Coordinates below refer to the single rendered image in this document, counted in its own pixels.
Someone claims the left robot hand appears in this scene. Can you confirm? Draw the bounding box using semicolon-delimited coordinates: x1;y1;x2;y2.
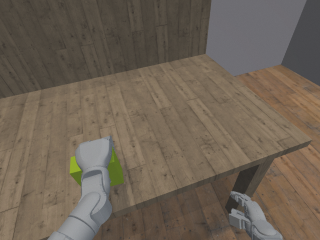
75;135;116;183

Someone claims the robot left forearm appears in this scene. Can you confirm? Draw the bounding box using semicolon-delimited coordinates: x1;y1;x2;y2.
47;166;112;240

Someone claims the table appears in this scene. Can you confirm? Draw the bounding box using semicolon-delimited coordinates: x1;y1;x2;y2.
0;0;312;240

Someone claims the robot right forearm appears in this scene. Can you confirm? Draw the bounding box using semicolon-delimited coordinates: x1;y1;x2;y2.
250;219;283;240

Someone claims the sponge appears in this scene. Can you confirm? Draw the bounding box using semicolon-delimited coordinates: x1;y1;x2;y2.
69;147;124;186

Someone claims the right robot hand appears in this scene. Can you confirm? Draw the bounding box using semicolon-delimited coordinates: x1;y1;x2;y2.
229;191;267;237

